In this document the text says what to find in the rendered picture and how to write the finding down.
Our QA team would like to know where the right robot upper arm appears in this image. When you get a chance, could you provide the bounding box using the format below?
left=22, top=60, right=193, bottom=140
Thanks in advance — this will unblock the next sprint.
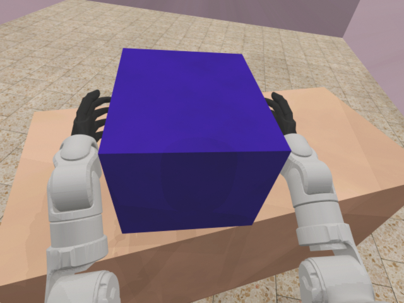
left=299, top=255, right=391, bottom=303

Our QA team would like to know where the pedestal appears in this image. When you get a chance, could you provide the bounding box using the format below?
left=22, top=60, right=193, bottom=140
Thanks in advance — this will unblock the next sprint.
left=0, top=87, right=404, bottom=303

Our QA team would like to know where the carton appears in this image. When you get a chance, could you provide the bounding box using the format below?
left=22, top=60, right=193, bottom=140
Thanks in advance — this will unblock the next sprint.
left=98, top=48, right=291, bottom=234

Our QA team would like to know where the right robot hand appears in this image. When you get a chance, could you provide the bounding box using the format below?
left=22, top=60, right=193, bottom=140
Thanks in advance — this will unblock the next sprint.
left=265, top=92, right=297, bottom=135

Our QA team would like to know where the left robot hand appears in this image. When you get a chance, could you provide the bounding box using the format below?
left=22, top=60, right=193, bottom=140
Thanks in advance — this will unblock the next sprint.
left=71, top=90, right=111, bottom=142

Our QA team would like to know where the robot right forearm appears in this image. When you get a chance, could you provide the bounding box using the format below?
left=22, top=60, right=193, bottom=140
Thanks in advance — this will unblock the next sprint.
left=280, top=133, right=375, bottom=301

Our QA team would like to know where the robot left forearm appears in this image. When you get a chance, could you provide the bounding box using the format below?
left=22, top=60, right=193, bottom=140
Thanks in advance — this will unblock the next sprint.
left=44, top=134, right=109, bottom=303

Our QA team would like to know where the left robot upper arm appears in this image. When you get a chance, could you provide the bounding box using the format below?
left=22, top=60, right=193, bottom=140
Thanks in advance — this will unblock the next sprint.
left=47, top=270, right=121, bottom=303

